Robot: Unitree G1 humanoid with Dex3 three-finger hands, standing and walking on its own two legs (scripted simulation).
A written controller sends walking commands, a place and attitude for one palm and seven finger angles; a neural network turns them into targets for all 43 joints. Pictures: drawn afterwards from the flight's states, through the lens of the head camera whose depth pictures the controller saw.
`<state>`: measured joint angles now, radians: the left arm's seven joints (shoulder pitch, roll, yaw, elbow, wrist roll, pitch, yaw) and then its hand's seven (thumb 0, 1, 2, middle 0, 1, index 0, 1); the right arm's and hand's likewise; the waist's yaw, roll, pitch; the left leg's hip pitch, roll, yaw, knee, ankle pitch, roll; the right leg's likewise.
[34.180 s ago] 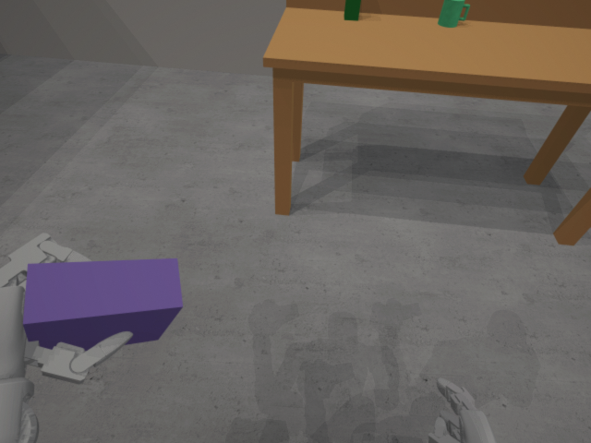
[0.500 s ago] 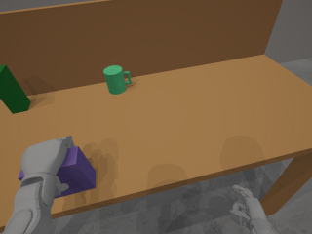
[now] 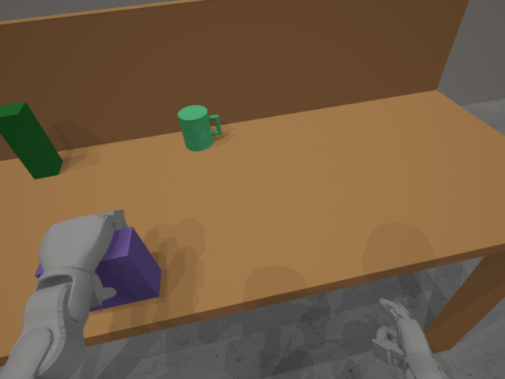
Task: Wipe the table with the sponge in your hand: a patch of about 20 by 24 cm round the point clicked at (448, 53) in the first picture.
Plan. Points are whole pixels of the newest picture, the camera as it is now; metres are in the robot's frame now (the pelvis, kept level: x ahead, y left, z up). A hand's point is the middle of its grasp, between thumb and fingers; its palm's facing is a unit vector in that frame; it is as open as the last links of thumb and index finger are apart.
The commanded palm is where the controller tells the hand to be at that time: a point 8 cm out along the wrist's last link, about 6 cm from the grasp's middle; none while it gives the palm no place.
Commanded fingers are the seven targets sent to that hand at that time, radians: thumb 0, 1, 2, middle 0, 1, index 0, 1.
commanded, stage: lift the sponge slowly off the table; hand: left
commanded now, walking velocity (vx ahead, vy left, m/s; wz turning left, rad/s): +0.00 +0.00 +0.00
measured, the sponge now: (112, 278) +0.23 +0.28 +0.05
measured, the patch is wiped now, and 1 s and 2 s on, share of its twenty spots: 1.00 1.00 1.00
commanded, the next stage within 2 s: bring the sponge back beside the body in 1.24 s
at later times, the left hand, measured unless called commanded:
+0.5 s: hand (95, 241) +0.24 +0.28 +0.14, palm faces +0.09 -0.08 -0.99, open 9.6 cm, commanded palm +0.21 +0.27 +0.21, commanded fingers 0.00 0.10 1.30 -1.20 -1.60 -1.20 -1.60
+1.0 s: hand (88, 226) +0.24 +0.27 +0.17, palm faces +0.14 -0.06 -0.99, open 9.6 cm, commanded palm +0.20 +0.27 +0.24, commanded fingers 0.00 0.10 1.30 -1.20 -1.60 -1.20 -1.60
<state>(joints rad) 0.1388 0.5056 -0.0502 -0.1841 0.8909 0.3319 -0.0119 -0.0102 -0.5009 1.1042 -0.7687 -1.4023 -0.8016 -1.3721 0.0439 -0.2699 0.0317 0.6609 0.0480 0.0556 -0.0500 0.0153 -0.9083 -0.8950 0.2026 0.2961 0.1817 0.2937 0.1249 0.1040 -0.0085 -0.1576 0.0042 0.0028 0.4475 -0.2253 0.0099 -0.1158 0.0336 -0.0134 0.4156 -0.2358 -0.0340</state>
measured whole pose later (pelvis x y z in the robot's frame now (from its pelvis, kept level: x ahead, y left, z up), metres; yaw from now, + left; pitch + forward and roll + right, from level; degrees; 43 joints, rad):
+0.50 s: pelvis -0.01 +0.00 +0.00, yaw +0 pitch -4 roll +0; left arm 0.04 0.54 -0.04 -0.19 0.87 0.37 -0.09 -0.01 -0.50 1.10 -0.77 -1.40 -0.80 -1.37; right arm 0.03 -0.28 0.05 0.66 0.05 0.05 -0.05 0.02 -0.91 -0.90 0.20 0.30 0.20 0.30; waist 0.12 0.12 -0.01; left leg -0.15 0.01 0.00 0.43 -0.20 0.00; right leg -0.12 0.04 -0.01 0.41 -0.22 -0.04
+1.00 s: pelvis -0.01 -0.01 +0.00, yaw +0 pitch -4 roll +0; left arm 0.00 0.59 -0.01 -0.28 0.84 0.43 -0.15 -0.01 -0.50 1.10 -0.77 -1.40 -0.80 -1.37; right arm 0.02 -0.29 0.06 0.65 0.06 0.06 -0.05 0.02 -0.91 -0.90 0.20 0.30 0.19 0.30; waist 0.13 0.13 -0.02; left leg -0.17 0.01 0.00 0.44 -0.20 0.00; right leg -0.15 0.04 -0.01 0.44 -0.23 -0.04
